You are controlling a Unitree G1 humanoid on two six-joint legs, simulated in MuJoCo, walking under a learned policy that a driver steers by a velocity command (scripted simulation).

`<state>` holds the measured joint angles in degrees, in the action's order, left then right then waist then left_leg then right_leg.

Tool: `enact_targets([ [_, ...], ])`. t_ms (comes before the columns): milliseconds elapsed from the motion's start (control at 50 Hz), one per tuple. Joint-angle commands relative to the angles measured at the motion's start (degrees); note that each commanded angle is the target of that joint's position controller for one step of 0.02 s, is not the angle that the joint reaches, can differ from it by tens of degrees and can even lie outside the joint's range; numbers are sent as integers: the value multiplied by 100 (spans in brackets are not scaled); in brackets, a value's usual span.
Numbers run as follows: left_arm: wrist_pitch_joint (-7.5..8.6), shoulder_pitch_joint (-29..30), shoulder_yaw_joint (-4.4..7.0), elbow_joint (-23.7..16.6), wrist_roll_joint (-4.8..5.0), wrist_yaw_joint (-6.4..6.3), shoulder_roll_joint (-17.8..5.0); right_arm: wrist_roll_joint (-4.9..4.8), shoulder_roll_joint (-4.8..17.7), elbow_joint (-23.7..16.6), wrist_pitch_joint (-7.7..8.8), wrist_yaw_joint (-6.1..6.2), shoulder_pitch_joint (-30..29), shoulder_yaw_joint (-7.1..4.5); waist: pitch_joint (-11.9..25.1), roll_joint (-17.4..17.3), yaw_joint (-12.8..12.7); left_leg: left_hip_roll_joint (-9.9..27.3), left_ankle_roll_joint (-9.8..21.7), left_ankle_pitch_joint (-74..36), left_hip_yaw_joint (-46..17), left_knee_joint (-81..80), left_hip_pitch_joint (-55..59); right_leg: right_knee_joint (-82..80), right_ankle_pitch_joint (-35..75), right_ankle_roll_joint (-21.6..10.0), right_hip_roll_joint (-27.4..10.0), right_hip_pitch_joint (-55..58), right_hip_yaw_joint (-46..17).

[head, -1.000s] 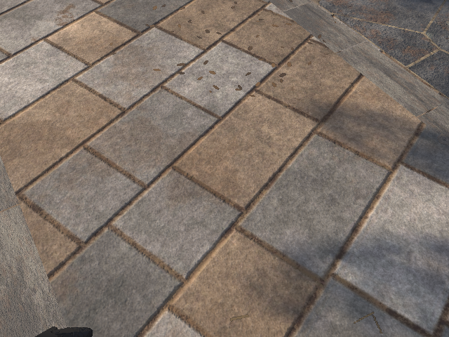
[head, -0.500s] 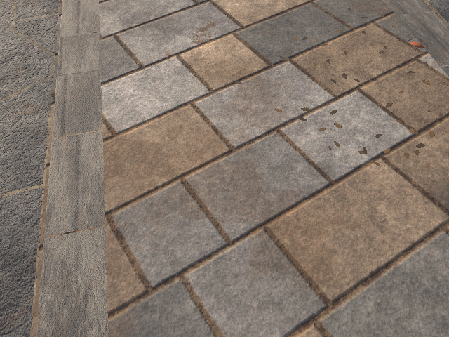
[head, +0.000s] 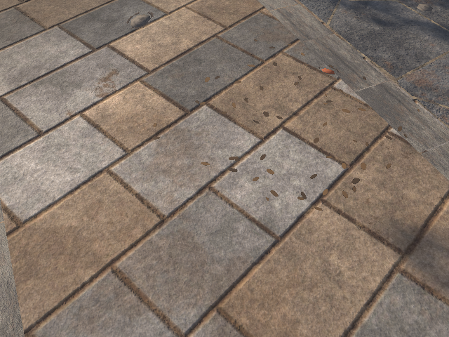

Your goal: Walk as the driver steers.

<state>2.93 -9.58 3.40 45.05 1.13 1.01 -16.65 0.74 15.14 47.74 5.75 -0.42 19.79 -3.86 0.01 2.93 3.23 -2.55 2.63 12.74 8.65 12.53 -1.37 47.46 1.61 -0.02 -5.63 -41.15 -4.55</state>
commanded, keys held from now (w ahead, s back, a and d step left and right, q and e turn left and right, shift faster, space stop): w+e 0.54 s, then w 0.14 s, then w+q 0.32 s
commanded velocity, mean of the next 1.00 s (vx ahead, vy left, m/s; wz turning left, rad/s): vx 0.50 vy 0.00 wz -0.31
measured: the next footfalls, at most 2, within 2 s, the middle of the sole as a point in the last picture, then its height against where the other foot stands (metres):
right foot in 0.20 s outside the picture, level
left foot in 0.68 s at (224, 308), level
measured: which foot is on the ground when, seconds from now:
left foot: down 0.00-0.22, up 0.24-0.66, down 0.68-1.00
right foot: up 0.00-0.18, down 0.20-0.70, up 0.72-1.00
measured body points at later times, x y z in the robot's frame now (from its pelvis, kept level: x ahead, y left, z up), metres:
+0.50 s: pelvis +0.28 -0.07 +0.00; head +0.31 -0.10 +0.45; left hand +0.43 +0.18 -0.10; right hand +0.39 -0.38 -0.09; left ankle +0.47 +0.08 -0.68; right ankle +0.24 -0.14 -0.75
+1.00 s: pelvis +0.55 -0.10 +0.00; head +0.58 -0.10 +0.45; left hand +0.83 +0.05 -0.08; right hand +0.46 -0.37 -0.12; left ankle +0.56 +0.00 -0.75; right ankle +0.61 -0.30 -0.70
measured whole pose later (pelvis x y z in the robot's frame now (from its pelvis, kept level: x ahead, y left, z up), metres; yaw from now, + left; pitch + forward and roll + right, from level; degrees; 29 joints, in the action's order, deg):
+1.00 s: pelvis +0.55 -0.10 +0.00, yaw -18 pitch +2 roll +0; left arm 5.0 -5.7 2.5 37.1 -0.1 0.3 -15.5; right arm -1.1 15.0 46.2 3.6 -0.3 22.7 -3.1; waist -1.2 1.6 5.2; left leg -4.1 3.0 11.5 -5.6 19.1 -9.5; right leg 39.3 -8.2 1.8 -2.6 -32.9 -4.5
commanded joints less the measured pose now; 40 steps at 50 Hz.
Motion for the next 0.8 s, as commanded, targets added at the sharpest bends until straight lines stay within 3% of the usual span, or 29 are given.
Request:
enact_targets([
  [20, 67, 566, -30, -530, -15, 104, -96, -44, 892, -301, 64, 76, -212, -200, -430, -491, 40, 1648, 716, -1727, -293, -579, -230, -663, 504, -80, -14, 98, 236],
  [100, 59, 1046, -30, -919, 4, 248, -138, -138, 1019, -121, -116, 108, 40, -254, -547, -526, 148, 1904, 593, -2363, -87, -123, 654, -1110, -274, -302, 94, -164, 549],
  [140, 43, 905, 37, -1029, 8, 301, -263, -157, 1162, -147, -205, 153, -70, -291, -312, -718, -45, 1920, 454, -4056, 101, 496, 838, -1172, -869, -501, 381, 351, 886],
  [160, 22, 586, 111, -1007, 6, 301, -391, -162, 1249, -174, -252, 187, -118, -314, -39, -857, -248, 1890, 380, -5069, 185, 1060, 865, -1135, -1163, -620, 610, 871, 1070],
  [180, 10, -127, 245, -861, 18, 279, -614, -168, 1288, -200, -303, 217, -197, -315, 357, -850, -663, 1757, 264, -5587, 311, 2037, 666, -1326, -1138, -786, 868, 1832, 1175],
  [200, -16, -1065, 444, -643, 19, 189, -988, -167, 1226, -256, -296, 251, -216, -273, 853, -648, -1137, 1525, 44, -4920, 399, 3408, -218, -1630, -791, -1032, 893, 3426, 858],
  [220, -48, -1529, 614, -573, 9, 69, -1684, 28, 578, -521, -179, 196, 239, -63, 1480, 716, -903, 834, -304, -940, 319, 5597, -2627, -1623, -740, -1846, -607, 5688, -1666],
  [240, 14, -1518, 538, -729, 16, 87, -1636, -21, 453, -653, 71, 92, 160, 53, 2364, 857, -805, -50, -408, 2162, -992, 6816, -3954, -2707, -1506, -2616, -1473, 6605, -4401],
  [260, 52, -1481, 413, -702, -37, 108, -1202, -261, 896, -802, 221, 7, -551, -73, 1859, 302, -1082, 315, -267, 1764, -1500, 6942, -4572, -2952, -1560, -2221, -1288, 6339, -3719],
  [280, 79, -1202, 354, -703, -24, 101, -995, -311, 857, -904, 289, -6, -813, -42, 1129, 97, -918, 551, -158, 1267, -1402, 6531, -4634, -2962, -1266, -1984, -1054, 5499, -2872],
  [300, 79, -784, 295, -780, -11, 93, -823, -187, 817, -851, 292, 37, -831, -49, 644, -296, -624, 778, -173, 922, -1351, 5995, -4331, -3017, -753, -1792, -791, 4559, -2234],
  [320, 80, -474, 235, -885, -56, 73, -643, -79, 893, -814, 233, 69, -761, -107, 429, -220, -403, 933, -220, 703, -1347, 5597, -3886, -3138, -243, -1702, -599, 3856, -1815],
  [360, 93, -277, 236, -995, -95, 37, -647, -15, 809, -812, 82, 68, -578, -124, 335, -82, -178, 968, -366, 476, -1293, 5248, -3425, -3378, 202, -1735, -401, 3152, -1547],
  [400, 121, -374, 271, -948, -74, -26, -779, 23, 671, -861, -9, 92, -677, -91, 241, -77, -157, 907, -544, 142, -1187, 4759, -3368, -3461, 574, -1743, -278, 2767, -1211],
  [500, 51, -778, 308, -795, 6, -156, -885, -16, 425, -1136, 27, 44, -1793, 30, 57, 154, -586, 520, -669, -1538, -1127, 2566, -3063, -3320, -167, -1338, 103, 2568, -883],
  [560, 10, -1039, 314, -680, 36, -176, -902, -108, 541, -1237, 100, -51, -2142, 10, 47, 248, -734, 369, -611, -1747, -1192, 1953, -2845, -3104, -598, -1271, -84, 2850, -1220],
  [620, -7, -1148, 286, -584, 6, -191, -798, -105, 723, -1235, 182, -133, -2039, -58, 45, 378, -669, 395, -375, -1338, -1251, 1643, -2673, -2696, -639, -1157, -374, 3378, -1617],
  [660, -36, -1043, 268, -591, -18, -179, -733, -82, 818, -1111, 223, -116, -1510, -136, 147, 476, -352, 296, -121, -1021, -1041, 1347, -1968, -2221, -53, -999, -269, 3469, -1632],
  [680, -26, -1026, 191, -631, -49, -160, -527, -11, 999, -1011, 253, -82, -942, -217, 592, 343, -82, 536, 119, -1062, -1217, 1375, -1007, -1393, 292, -823, 42, 3302, -1388],
  [700, 1, -1263, 86, -729, -152, -168, -277, 46, 1369, -930, 256, -64, -110, -301, 1424, -448, 105, 1496, 617, -1143, -2352, 1583, 550, 267, -712, -562, 517, 2399, -864],
  [720, 76, -1958, 22, -744, 31, -175, -90, 8, 1683, -587, 172, -136, 450, -413, 1813, -2384, -106, 2377, 1482, 412, -5012, 738, 1909, 1999, -3289, -173, 1202, 483, -319],
  [740, 109, -1676, 87, -683, 62, -170, -585, -174, 1166, -630, 157, -170, 420, -270, 1348, -1678, 48, 2347, 1395, 1692, -5480, 384, 1771, 2592, -3398, -170, 868, -248, -627],
  [760, 126, -965, 138, -807, 43, -148, -794, -183, 907, -702, 110, -156, 42, -182, 616, -1090, 112, 2138, 1192, 1537, -4679, 333, 1106, 2643, -2854, -182, 589, -471, -409],
  [780, 160, -524, 118, -905, -51, -150, -741, -104, 851, -783, 57, -153, -213, -139, 280, -641, 68, 1886, 1121, 863, -4096, 280, 445, 2438, -2472, -185, 419, -330, -198],
  [800, 209, -315, 125, -992, -140, -147, -649, -77, 794, -800, 26, -152, -370, -112, 32, -543, -42, 1683, 1141, 194, -3746, 196, -39, 2040, -2213, -174, 275, -210, -148],
])
Keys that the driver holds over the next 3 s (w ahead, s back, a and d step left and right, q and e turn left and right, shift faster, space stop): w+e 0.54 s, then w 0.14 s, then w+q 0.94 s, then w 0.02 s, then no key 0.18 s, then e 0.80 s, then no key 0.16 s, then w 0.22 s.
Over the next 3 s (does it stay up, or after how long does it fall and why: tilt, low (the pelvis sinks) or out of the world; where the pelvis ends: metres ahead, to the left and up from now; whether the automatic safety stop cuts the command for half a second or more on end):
stays up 1.10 -0.14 -0.01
